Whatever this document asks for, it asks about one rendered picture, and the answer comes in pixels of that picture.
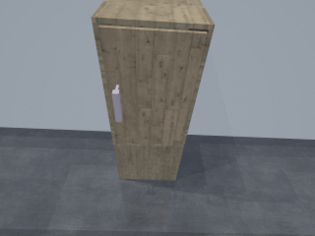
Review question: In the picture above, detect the handle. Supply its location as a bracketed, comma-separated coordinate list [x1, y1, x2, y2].
[112, 85, 122, 122]

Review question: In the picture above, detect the cupboard door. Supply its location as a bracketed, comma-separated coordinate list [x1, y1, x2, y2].
[97, 25, 208, 147]

